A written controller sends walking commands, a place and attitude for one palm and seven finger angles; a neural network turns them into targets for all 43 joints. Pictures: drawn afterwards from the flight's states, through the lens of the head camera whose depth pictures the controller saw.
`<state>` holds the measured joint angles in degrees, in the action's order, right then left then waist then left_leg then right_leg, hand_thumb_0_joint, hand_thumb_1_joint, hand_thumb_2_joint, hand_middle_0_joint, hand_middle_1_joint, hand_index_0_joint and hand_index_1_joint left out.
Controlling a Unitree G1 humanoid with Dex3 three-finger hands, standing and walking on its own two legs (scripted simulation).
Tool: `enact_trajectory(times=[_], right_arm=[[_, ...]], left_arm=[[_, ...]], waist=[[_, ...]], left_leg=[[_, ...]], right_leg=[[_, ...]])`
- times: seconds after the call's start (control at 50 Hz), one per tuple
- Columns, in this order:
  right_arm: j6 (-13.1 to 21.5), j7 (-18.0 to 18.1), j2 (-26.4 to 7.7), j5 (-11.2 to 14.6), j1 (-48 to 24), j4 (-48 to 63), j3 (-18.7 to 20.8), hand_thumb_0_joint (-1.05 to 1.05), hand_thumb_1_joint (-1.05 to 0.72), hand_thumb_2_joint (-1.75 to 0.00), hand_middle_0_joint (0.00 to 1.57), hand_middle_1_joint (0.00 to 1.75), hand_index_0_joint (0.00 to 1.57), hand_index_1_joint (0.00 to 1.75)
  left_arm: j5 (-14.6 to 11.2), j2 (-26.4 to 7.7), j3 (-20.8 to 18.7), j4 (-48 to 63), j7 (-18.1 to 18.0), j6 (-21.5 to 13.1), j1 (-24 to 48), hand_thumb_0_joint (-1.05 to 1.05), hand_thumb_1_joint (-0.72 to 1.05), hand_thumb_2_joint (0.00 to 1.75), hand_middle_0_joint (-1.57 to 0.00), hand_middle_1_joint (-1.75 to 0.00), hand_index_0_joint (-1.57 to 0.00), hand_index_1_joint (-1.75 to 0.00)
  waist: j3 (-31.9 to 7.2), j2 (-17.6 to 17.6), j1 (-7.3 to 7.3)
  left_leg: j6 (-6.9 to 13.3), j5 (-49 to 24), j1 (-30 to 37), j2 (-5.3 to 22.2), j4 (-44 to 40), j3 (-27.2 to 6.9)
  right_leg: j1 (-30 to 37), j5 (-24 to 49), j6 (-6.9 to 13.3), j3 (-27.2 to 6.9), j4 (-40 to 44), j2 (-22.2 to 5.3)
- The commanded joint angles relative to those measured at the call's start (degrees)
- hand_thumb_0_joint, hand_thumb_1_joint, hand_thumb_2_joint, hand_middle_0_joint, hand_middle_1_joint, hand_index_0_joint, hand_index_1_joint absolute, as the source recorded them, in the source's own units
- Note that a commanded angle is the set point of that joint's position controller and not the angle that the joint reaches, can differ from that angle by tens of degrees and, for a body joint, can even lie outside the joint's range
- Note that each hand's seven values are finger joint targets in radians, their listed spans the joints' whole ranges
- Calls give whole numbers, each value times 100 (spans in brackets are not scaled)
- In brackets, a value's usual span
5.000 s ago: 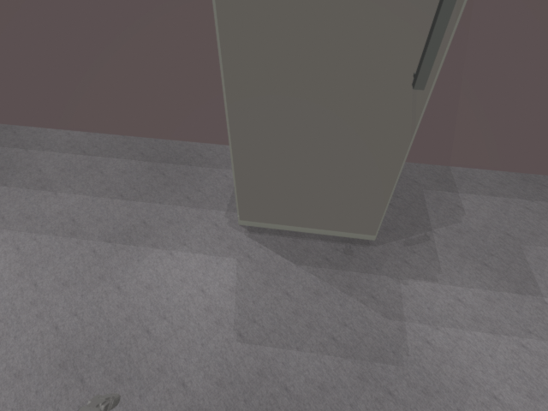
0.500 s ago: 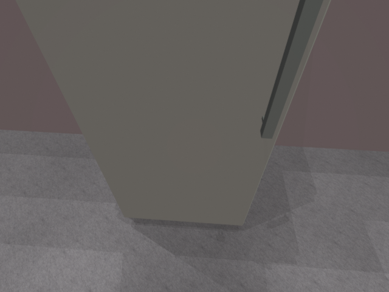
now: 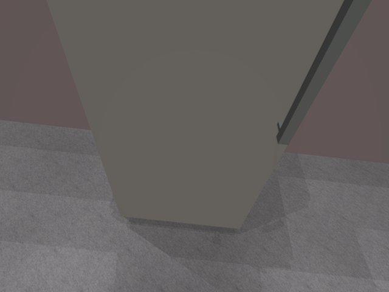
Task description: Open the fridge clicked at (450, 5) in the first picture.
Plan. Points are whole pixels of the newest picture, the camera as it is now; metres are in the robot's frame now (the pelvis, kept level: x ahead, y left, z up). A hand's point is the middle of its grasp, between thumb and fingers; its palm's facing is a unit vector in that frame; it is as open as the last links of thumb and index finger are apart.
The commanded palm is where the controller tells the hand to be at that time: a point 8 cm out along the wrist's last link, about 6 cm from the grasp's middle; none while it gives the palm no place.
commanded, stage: look again from close up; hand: right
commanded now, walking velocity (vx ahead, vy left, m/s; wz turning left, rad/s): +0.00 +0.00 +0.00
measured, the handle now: (311, 73) +0.51 -0.20 +0.23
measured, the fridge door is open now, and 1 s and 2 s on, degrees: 0 0 0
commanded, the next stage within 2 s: raise the hand to about handle height in 0.46 s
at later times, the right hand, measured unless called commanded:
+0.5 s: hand out of the picture +0.00 -0.17 -0.17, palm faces +0.03 +0.98 -0.21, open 7.3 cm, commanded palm none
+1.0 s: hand out of the picture +0.13 -0.20 -0.03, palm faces +0.08 +1.00 +0.04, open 8.6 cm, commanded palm +0.12 -0.26 +0.01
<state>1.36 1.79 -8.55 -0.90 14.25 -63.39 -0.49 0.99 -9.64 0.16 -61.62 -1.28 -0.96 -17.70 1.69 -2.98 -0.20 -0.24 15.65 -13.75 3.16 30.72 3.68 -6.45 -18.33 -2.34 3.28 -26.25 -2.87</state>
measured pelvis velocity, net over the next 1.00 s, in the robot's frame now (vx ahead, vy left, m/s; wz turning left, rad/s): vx -0.03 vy -0.02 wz -0.01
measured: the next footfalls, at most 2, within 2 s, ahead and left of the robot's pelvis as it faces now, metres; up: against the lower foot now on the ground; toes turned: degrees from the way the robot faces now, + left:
none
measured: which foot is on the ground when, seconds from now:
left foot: down 0.00-1.00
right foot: down 0.00-1.00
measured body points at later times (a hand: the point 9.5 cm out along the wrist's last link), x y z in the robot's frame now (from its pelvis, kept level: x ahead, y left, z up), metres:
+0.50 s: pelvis -0.01 +0.01 +0.00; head +0.00 +0.01 +0.45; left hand -0.02 +0.22 -0.16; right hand +0.00 -0.22 -0.15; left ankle +0.01 +0.12 -0.74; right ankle -0.05 -0.14 -0.74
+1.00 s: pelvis -0.03 -0.02 -0.04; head +0.00 -0.04 +0.41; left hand +0.21 +0.23 -0.05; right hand +0.12 -0.25 -0.03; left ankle +0.01 +0.12 -0.74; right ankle -0.05 -0.14 -0.74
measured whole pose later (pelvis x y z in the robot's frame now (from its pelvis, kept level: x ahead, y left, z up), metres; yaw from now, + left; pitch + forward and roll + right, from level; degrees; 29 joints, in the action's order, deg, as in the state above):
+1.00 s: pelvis -0.03 -0.02 -0.04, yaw -1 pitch +5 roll +0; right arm 21.2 -13.4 -10.0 12.0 31.6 -1.6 6.2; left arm -1.0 -15.3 -4.6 -26.5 -0.6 -13.9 -8.9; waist -3.5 3.8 1.8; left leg -1.3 22.5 -33.5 4.6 50.7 3.2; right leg -28.5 -28.2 -1.0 2.3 -51.3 -2.8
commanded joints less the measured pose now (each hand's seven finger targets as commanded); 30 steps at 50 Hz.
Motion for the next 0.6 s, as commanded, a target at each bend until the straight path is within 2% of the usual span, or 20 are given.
enact_trajectory(times=[0.0, 0.06, 0.12, 0.16, 0.38, 0.48, 0.52, 0.54, 0.56, 0.58], right_arm=[[66, 12, -813, 28, 267, 192, 175, 0, -90, -90, 20, 30, 20, 30], [60, 0, -828, 33, 261, 175, 184, 0, -90, -90, 20, 30, 20, 30], [75, 1, -859, 29, 237, 175, 201, 0, -90, -90, 20, 30, 20, 30], [66, -6, -845, 34, 236, 154, 199, 0, -90, -90, 20, 30, 20, 30], [24, -12, -760, 28, 236, 110, 192, 0, -90, -90, 20, 30, 20, 30], [2, -16, -719, 21, 263, 113, 188, 0, -90, -90, 20, 30, 20, 30], [-5, -17, -726, 26, 255, 114, 193, 0, -90, -90, 20, 30, 20, 30], [84, 216, -833, 18, 924, -147, 195, 0, -90, -90, 20, 30, 20, 30], [1452, 85, -1909, 1279, -3659, 8787, 682, 0, -88, -89, 20, 32, 20, 32], [1306, 446, -2333, 946, -2462, 8180, 1227, 0, -85, -88, 20, 33, 20, 33]], left_arm=[[-9, -392, -68, 120, -22, -49, -409, 0, 90, 90, -20, -30, -20, -30], [-8, -387, -66, 80, -26, -30, -401, 0, 90, 90, -20, -30, -20, -30], [-12, -404, -75, 36, -25, -42, -413, 0, 90, 90, -20, -30, -20, -30], [-10, -406, -74, 12, -32, -46, -380, 0, 90, 90, -20, -30, -20, -30], [-18, -376, -59, -99, -52, -64, -393, 0, 90, 90, -20, -30, -20, -30], [-16, -349, -54, -110, -53, -52, -404, 0, 90, 90, -20, -30, -20, -30], [-15, -363, -55, -110, -49, -55, -430, 0, 90, 90, -20, -30, -20, -30], [-59, -615, -154, 246, 12, -76, 361, 0, 90, 90, -20, -30, -20, -30], [-391, -1521, -180, 2303, -292, -1043, 449, 0, 90, 90, -20, -30, -20, -30], [-376, -893, 15, 1964, -523, -1527, 890, 0, 90, 90, -20, -30, -20, -30]], waist=[[187, 440, -5], [172, 479, -8], [57, 478, -7], [111, 300, 7], [241, 216, 43], [397, 337, 48], [389, 248, 52], [327, 807, 362], [-2559, -640, -400], [-1938, -1182, -32]], left_leg=[[260, -1164, 187, 462, -753, -545], [278, -1015, 152, 468, -875, -610], [280, -1206, 293, 473, -867, -572], [281, -1229, 271, 462, -882, -559], [241, -987, 335, 362, -895, -434], [220, -628, 219, 334, -963, -446], [210, -500, 224, 338, -961, -435], [88, -2992, 370, 702, -761, -809], [161, -2057, 1169, 224, -410, -629], [191, -1288, 896, -131, -231, -480]], right_leg=[[-422, 880, 261, -150, 410, -219], [-395, 789, 239, -130, 404, -217], [-356, 894, 222, -136, 412, -236], [-349, 934, 212, -129, 445, -255], [-456, 940, 219, -191, 616, -324], [-548, 763, 230, -214, 665, -315], [-609, 721, 237, -228, 668, -304], [-1067, 452, 74, 19, -583, -349], [339, 1210, 363, -74, 286, 292], [416, 1305, 357, 248, 301, 257]])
